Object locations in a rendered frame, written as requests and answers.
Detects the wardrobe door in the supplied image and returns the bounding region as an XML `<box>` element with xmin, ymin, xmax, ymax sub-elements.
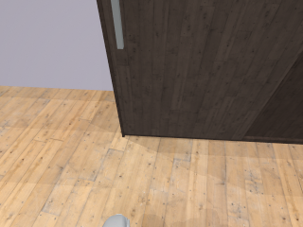
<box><xmin>101</xmin><ymin>0</ymin><xmax>303</xmax><ymax>140</ymax></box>
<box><xmin>244</xmin><ymin>51</ymin><xmax>303</xmax><ymax>139</ymax></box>

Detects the left robot thigh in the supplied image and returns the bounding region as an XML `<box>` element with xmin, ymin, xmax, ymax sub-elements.
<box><xmin>102</xmin><ymin>215</ymin><xmax>130</xmax><ymax>227</ymax></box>

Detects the handle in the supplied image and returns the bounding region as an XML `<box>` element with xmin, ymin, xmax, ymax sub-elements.
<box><xmin>111</xmin><ymin>0</ymin><xmax>124</xmax><ymax>49</ymax></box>

